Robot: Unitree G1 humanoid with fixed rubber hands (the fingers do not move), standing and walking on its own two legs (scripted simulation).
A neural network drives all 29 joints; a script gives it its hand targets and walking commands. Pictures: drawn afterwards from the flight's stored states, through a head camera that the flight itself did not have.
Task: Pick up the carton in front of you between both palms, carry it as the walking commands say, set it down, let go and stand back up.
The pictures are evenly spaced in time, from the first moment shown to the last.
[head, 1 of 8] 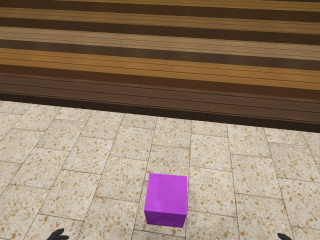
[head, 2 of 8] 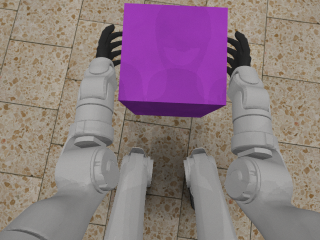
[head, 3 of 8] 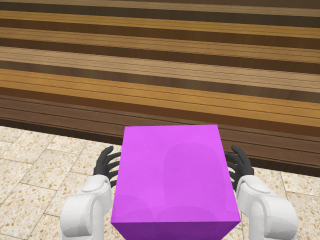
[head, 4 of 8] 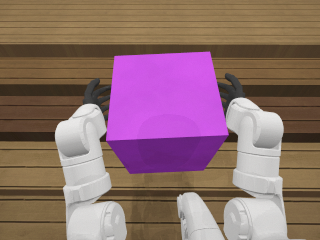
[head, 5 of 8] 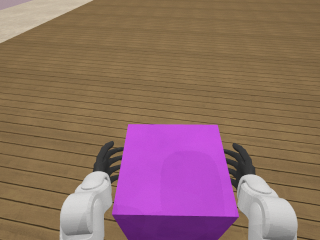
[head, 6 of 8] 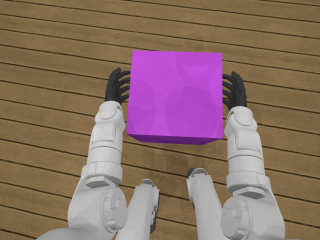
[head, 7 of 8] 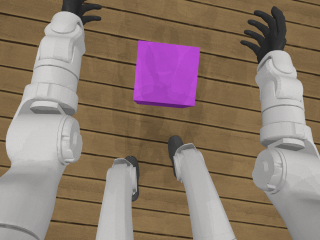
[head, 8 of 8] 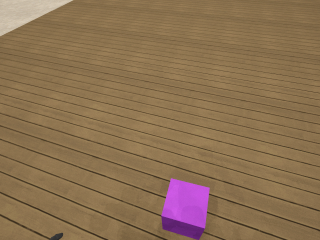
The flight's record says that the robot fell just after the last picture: no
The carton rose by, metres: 1.79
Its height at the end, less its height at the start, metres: +1.04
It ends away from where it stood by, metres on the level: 5.07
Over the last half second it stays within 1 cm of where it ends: yes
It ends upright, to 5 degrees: yes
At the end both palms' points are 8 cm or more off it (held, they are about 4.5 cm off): yes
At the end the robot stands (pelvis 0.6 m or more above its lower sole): yes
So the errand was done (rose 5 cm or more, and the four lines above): yes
